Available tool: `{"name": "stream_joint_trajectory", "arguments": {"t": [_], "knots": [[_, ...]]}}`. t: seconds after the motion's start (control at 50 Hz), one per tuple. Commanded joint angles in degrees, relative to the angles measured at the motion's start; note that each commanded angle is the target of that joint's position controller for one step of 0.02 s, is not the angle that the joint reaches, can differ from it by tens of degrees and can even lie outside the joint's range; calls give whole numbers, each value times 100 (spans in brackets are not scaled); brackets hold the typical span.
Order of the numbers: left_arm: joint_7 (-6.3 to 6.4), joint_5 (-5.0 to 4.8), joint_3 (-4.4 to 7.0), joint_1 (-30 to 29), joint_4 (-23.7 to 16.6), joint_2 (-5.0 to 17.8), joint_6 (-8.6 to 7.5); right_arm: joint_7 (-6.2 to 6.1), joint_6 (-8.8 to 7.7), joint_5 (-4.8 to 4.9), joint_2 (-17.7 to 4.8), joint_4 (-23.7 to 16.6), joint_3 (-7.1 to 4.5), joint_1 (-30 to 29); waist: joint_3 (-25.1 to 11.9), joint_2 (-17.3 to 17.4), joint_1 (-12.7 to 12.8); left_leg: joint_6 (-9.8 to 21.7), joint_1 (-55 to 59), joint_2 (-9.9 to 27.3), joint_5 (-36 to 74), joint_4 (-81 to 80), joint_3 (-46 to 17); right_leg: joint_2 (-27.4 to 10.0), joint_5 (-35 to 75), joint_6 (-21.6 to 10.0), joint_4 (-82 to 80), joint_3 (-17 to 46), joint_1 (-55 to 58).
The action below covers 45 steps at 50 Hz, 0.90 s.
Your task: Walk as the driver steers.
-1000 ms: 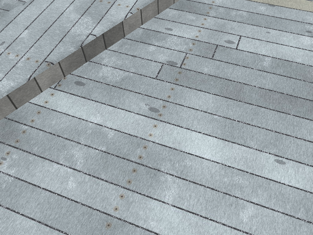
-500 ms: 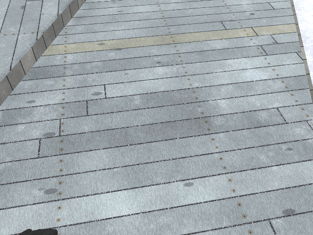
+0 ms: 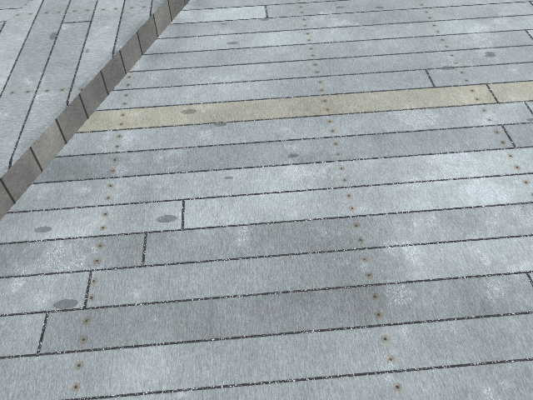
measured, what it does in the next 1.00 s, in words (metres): walks ahead, turning left: left foot, then right foot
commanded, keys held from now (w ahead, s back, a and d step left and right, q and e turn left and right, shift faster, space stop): w+q+shift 1.00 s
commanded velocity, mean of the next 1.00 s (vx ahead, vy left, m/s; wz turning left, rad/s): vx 1.00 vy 0.00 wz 0.90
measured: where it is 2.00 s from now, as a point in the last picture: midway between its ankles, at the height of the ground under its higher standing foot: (119, 227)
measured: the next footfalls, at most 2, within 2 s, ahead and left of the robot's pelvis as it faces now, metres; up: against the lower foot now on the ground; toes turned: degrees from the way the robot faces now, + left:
left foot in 0.26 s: +0.43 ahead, +0.07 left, +0.00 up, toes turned +14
right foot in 0.70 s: +0.84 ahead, +0.06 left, +0.00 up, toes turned +47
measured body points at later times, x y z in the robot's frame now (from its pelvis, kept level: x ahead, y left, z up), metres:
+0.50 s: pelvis +0.41 +0.04 -0.01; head +0.42 +0.06 +0.44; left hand +0.57 +0.34 -0.04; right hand +0.52 -0.19 -0.13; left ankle +0.40 +0.06 -0.74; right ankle +0.61 -0.13 -0.64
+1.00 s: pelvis +0.78 +0.18 -0.01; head +0.77 +0.21 +0.44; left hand +0.52 +0.34 -0.13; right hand +1.12 +0.22 -0.05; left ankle +0.75 +0.36 -0.63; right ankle +0.82 +0.03 -0.74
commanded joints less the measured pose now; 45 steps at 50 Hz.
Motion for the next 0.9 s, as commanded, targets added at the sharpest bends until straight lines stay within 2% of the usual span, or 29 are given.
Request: {"name": "stream_joint_trajectory", "arguments": {"t": [0.02,0.06,0.12,0.16,0.24,0.26,0.28,0.3,0.32,0.34,0.36,0.38,0.4,0.42,0.46,0.5,0.56,0.62,0.66,0.68,0.7,0.72,0.74,0.76,0.78,0.8,0.84,0.88,0.9], "knots": [[69,28,45,-596,-274,261,-196,42,146,-21,172,-261,59,208,711,-798,-317,-20,-593,185,624,-167,-202,-1293,1729,-139,-1746,531,-524],[154,75,35,-553,-236,263,-201,87,99,-43,90,-443,63,-263,981,-712,-259,45,-800,-39,1200,-852,93,-1118,2121,-48,-1919,26,-447],[295,67,95,-337,-158,656,-157,279,-16,-107,14,-708,91,-830,1085,-294,-147,238,-883,-303,1650,-2051,656,-1220,3276,128,-1958,-426,205],[416,92,138,-280,-155,982,-71,429,-85,-92,-39,-910,76,-1107,871,-355,-199,428,-222,-671,1675,-2820,1322,-1210,5365,346,-1520,-693,523],[641,98,260,-81,-366,1569,297,407,10,90,-770,-692,-299,520,-395,-1218,-1132,737,1987,-1988,-10,-2481,2221,-1242,10879,387,1837,-758,1095],[615,87,314,-687,-580,1821,291,354,75,55,-1091,-510,-469,1961,-939,-1396,-2043,1129,3952,-1574,-384,-2875,1243,-1447,9709,251,3619,-384,-278],[369,27,36,-1023,-578,781,92,171,166,33,-1149,-301,-416,2196,-691,-37,-1869,1376,4694,-974,-725,-3249,-189,-447,2536,208,6175,-88,-1814],[206,-149,-251,-481,-1136,-155,-252,210,20,-293,-1244,-597,-343,1527,-1577,1897,-696,2672,5878,166,-2555,-4813,-4014,681,-1377,294,7959,1311,-4137],[87,-231,-222,-1011,-1402,510,-536,219,-74,-350,-881,-732,-288,1363,-1635,767,-950,2499,5769,529,-4343,-6305,-5835,428,-659,-119,7582,2222,-4687],[81,-374,-132,-1542,-1482,811,-599,229,-180,-446,-633,-752,-230,1277,-756,-202,-782,2052,4848,548,-4563,-6528,-5494,172,-265,-316,7036,2115,-4726],[129,-299,-145,-1485,-1423,734,-572,291,-272,-440,-584,-823,-198,804,-284,-1195,-256,1846,3548,430,-4050,-6472,-5007,-71,15,-308,6388,2112,-4177],[183,-149,-141,-1332,-1325,656,-445,305,-337,-426,-504,-962,-169,310,-19,-1414,61,1718,2477,57,-3286,-6226,-4332,-247,184,-200,5951,2135,-3649],[217,-72,-129,-1214,-1248,639,-311,270,-351,-382,-464,-1072,-137,52,199,-1312,210,1673,1688,-467,-1928,-6015,-3296,-405,187,-60,5696,2089,-3188],[246,-29,-109,-909,-1244,585,-196,206,-315,-336,-503,-1063,-125,-173,172,-953,473,1698,1326,-604,-1946,-6191,-2931,-496,204,127,5335,1990,-3062],[330,81,-91,-1386,-1408,679,-113,68,-329,-233,-390,-1050,-86,-98,403,-876,240,1676,636,-977,-959,-6260,-2213,-553,625,409,4186,1670,-2619],[369,214,-178,-2252,-1709,353,-111,-65,-268,-98,-346,-868,-80,286,468,-619,-184,1479,612,-1315,32,-6064,-1600,-386,1476,587,2838,1380,-2320],[316,-19,-183,-2990,-1988,123,-152,-89,-137,-98,-343,-662,-112,670,127,-53,-698,1143,1202,-1398,-114,-5813,-1676,85,2143,732,1105,1251,-1849],[245,-260,24,-3080,-2018,500,-250,-107,-71,-67,-292,-546,-150,742,-47,324,-765,1024,2200,-1151,-360,-5301,-2239,190,2162,763,199,1578,-1682],[221,-339,182,-2834,-1964,789,-348,-142,-26,-71,-311,-555,-197,601,-171,549,-519,893,2790,-935,606,-4702,-2473,128,1798,587,-46,1662,-1394],[230,-357,320,-2051,-1785,1011,-394,-117,-12,-123,-343,-633,-208,369,-648,544,-32,740,2930,-1012,1555,-3894,-2301,62,1750,393,-115,1569,-598],[261,-335,393,-765,-1557,1166,-375,-48,-13,-281,-208,-809,-133,102,-1627,511,607,547,2280,-1087,1610,-2405,-1960,-492,1345,116,436,1865,1219],[289,-204,397,346,-1357,1368,-320,2,-15,-405,516,-1026,80,396,-2565,-771,605,403,583,-1601,-1748,-526,-1396,-1632,-499,-308,447,3639,3353],[140,-10,406,180,-1294,1548,-344,-15,-69,129,396,-1258,188,1114,-2752,-3362,135,243,-1103,-1439,-2380,770,-879,-2725,-2938,-1104,-693,6784,3813],[162,-20,303,-346,-1517,848,-273,-85,-1,156,-168,-1045,100,765,-1739,-2287,362,153,-1589,-916,-1642,1152,-636,-2438,-3656,-916,-890,6236,3078],[225,-65,252,-393,-1409,660,-182,-64,23,-74,-470,-1132,32,139,-986,-1328,482,114,-1567,-828,-1256,1088,-346,-2139,-2506,-677,-880,5054,2256],[233,-8,271,-170,-1237,768,-116,-44,9,-318,-399,-1218,29,-404,-550,-319,586,141,-1215,-632,-1203,828,-233,-1813,-910,-453,-816,3993,1521],[230,40,190,-513,-987,667,-129,12,51,-185,-218,-1415,12,-512,-63,-500,163,175,-1023,-237,-897,572,-237,-1598,-344,-507,-1153,3342,561],[167,-99,103,-644,-755,437,-167,55,184,-43,-42,-1495,58,-409,95,-784,-48,158,-1100,0,-985,546,-203,-1567,27,-513,-1324,2705,202],[153,-137,109,-607,-641,439,-166,79,198,-77,-4,-1530,77,-512,224,-688,-57,148,-1248,50,-840,447,-156,-1483,425,-468,-1353,2286,131]]}}
Keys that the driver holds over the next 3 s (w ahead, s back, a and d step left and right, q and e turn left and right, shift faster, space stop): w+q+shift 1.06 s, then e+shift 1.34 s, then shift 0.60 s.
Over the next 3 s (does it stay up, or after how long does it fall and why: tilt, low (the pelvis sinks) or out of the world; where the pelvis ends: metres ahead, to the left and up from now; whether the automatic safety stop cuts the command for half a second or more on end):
stays up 1.05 0.50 0.00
